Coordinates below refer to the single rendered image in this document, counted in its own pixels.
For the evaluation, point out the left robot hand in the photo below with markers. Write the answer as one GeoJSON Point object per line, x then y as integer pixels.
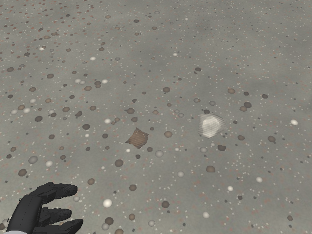
{"type": "Point", "coordinates": [29, 216]}

